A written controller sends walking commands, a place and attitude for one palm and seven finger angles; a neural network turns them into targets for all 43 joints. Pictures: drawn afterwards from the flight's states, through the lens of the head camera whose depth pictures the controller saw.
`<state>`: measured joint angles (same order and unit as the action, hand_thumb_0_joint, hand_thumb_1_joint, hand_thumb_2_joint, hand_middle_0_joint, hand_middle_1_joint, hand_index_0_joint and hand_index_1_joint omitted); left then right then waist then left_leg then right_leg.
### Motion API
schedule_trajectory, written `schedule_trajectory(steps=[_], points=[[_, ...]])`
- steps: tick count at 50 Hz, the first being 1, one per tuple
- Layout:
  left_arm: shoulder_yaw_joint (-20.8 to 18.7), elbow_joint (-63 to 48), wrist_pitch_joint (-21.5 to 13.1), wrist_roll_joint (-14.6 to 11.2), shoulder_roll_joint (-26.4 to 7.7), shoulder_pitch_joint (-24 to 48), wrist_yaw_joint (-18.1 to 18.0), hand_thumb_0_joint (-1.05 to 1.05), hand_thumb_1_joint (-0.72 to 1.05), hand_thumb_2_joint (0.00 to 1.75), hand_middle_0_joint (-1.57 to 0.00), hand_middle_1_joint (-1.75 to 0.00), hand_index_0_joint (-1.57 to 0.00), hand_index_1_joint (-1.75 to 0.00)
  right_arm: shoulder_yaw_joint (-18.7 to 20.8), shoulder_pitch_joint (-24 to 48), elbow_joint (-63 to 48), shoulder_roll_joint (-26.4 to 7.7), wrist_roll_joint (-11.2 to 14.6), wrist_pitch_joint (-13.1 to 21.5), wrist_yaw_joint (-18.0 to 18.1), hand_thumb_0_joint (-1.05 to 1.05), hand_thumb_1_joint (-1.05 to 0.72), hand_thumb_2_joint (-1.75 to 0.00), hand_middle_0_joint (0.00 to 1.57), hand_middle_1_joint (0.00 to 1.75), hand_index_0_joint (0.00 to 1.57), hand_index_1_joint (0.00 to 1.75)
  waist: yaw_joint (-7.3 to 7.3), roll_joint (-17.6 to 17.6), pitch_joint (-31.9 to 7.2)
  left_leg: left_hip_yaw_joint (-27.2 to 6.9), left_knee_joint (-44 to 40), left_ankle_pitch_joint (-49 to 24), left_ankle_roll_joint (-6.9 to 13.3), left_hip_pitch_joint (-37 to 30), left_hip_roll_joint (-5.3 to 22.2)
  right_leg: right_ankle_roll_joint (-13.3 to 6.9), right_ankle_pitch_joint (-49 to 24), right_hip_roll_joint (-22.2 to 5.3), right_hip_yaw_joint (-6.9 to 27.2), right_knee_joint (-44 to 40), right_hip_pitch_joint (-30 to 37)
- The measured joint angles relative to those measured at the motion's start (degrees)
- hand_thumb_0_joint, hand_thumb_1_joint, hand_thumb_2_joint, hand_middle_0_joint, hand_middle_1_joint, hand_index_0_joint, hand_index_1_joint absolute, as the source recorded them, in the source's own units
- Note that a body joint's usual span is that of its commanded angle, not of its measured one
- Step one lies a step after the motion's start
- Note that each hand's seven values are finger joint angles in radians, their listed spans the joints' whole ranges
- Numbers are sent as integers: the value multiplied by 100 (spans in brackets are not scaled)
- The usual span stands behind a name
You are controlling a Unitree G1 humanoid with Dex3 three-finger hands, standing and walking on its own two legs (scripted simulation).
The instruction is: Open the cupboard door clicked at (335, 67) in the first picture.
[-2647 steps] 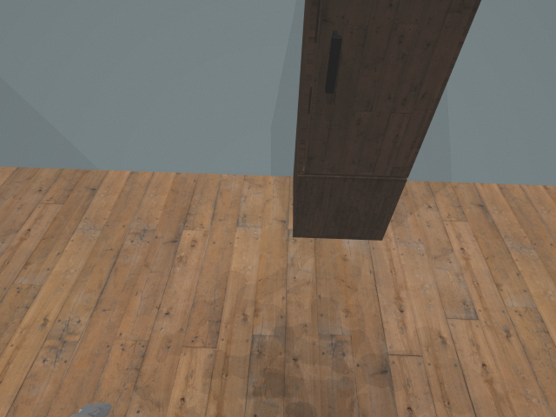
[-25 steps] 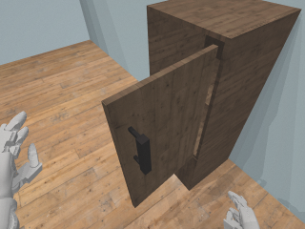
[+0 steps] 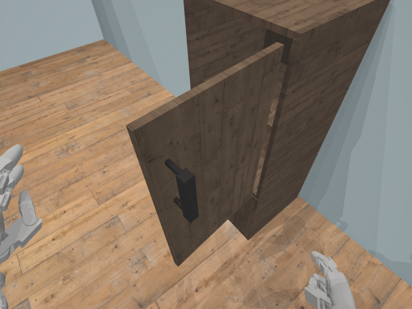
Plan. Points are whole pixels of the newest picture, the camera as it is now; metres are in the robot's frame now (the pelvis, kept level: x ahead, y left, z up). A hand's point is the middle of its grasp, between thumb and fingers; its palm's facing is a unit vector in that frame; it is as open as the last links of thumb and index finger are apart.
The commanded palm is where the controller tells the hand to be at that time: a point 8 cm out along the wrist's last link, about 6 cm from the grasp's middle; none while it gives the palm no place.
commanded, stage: step back with the hand held close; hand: left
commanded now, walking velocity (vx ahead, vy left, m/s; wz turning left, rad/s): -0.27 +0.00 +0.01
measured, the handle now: (181, 191) +0.32 +0.08 +0.07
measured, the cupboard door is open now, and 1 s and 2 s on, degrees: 95 95 95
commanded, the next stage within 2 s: stop stepping back and stand still in 0.86 s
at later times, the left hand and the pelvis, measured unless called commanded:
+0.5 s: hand out of the picture +0.10 +0.28 +0.15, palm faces +0.45 -0.76 -0.47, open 7.4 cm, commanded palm +0.05 +0.32 +0.17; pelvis -0.09 +0.02 -0.02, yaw +1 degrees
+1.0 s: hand out of the picture +0.03 +0.24 +0.16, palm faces +0.32 -0.81 -0.49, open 7.4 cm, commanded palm -0.03 +0.30 +0.17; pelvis -0.18 +0.00 -0.01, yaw -3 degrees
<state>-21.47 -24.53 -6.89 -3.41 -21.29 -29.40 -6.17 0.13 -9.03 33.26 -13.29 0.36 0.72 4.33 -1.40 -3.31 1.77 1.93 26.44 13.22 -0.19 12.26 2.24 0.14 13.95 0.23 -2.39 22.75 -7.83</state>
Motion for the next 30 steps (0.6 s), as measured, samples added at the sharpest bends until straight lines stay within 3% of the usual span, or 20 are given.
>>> schedule_trajectory(steps=[7,14,21,27,30], points=[[4,-345,4,17,-229,-298,-44,2,89,90,-21,-31,-21,-30,103,-14,-183,2,50,-161,58,1,-91,-90,21,30,20,30,89,165,127,119,116,-129,98,330,-67,91,-96,-82,116,252,-426],[-256,-620,-190,62,-380,-329,-157,2,89,90,-22,-31,-21,-30,57,-152,-274,85,46,-20,40,1,-91,-90,21,30,20,30,114,316,199,136,336,-265,191,689,-129,145,-179,-154,134,585,-831],[-374,-605,-384,196,-212,-231,-220,2,89,90,-22,-31,-21,-30,-6,-301,-228,150,34,288,1,1,-91,-90,21,30,20,30,102,212,247,5,823,-244,228,1119,-134,126,-127,-118,88,1074,-1200],[-214,-739,-439,191,1,-191,-320,2,89,90,-21,-31,-21,-30,-14,-335,93,132,-34,358,-44,1,-90,-90,21,30,20,30,37,246,170,-89,1435,642,69,1383,-198,92,-261,-125,78,1121,-1370],[-176,-787,-425,176,-59,-39,-342,2,89,90,-22,-31,-21,-30,0,-318,191,103,-36,317,5,1,-90,-90,21,30,20,30,98,323,194,-100,1205,112,166,1281,-249,147,-213,-166,65,1227,-1449]])
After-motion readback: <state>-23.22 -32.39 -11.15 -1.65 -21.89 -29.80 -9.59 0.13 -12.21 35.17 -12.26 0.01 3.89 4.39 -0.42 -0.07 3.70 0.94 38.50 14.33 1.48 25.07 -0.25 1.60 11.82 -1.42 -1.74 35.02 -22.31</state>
